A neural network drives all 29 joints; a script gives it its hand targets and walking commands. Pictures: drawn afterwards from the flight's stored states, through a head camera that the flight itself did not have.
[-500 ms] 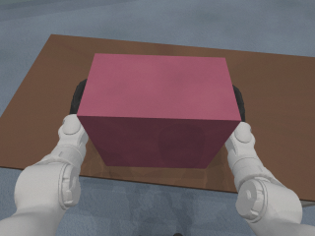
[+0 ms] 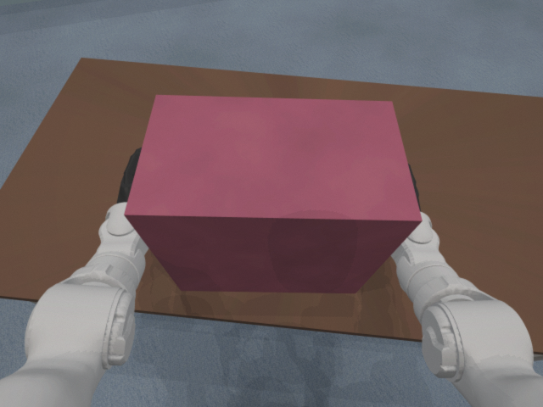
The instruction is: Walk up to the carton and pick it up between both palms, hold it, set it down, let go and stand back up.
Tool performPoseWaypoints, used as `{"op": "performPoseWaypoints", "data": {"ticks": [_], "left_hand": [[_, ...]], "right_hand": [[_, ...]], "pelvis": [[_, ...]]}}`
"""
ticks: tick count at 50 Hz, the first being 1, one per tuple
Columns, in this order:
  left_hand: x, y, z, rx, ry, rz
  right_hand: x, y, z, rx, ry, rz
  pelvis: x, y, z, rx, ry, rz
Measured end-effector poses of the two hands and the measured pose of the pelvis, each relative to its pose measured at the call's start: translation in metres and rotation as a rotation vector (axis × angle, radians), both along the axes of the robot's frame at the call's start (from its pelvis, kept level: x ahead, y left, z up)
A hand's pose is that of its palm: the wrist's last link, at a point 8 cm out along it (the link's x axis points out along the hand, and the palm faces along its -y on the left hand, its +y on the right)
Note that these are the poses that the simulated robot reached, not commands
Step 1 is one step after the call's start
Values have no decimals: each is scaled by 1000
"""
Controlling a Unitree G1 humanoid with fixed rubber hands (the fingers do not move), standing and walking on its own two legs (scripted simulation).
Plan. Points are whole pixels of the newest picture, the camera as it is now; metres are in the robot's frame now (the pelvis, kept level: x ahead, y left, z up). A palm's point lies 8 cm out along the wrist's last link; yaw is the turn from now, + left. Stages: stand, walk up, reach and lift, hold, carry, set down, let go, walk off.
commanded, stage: set down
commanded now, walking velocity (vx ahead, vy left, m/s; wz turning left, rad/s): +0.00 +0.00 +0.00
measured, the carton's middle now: (271, 209) +0.42 +0.00 +0.00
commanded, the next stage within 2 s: none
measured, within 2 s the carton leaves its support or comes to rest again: neither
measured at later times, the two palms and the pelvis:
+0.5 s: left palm (104, 209) +0.42 +0.25 +0.01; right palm (433, 208) +0.41 -0.25 +0.01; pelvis -0.03 -0.01 -0.04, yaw -2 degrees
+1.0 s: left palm (72, 163) +0.42 +0.25 +0.12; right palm (475, 167) +0.41 -0.25 +0.12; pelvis -0.05 -0.01 -0.01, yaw -1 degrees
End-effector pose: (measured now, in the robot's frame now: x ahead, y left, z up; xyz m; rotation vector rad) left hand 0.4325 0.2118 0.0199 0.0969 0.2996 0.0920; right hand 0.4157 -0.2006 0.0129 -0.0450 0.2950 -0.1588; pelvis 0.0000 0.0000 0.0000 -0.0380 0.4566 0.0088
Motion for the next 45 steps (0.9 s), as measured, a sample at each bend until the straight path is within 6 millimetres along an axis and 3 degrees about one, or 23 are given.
{"op": "performPoseWaypoints", "data": {"ticks": [9,18,24,29,38,45], "left_hand": [[9,7,-2,-1,-23,4],[-13,26,-15,-4,2,42],[-18,42,-8,10,-24,64],[-13,40,9,1,-62,45],[-9,22,51,-35,-74,2],[-12,29,83,-25,-74,31]], "right_hand": [[8,-27,1,-19,-22,-39],[-1,-39,-12,7,-26,-12],[-3,-48,-8,12,-36,-13],[-5,-54,9,17,-58,-8],[-11,-53,58,23,-64,3],[-11,-51,92,21,-61,1]], "pelvis": [[0,-1,-19,-5,10,-21],[-12,-4,-26,3,18,-52],[-26,-7,-35,3,33,-44],[-35,-8,-40,0,34,-41],[-47,-9,-30,6,-29,-39],[-50,-8,-18,13,-81,-30]]}}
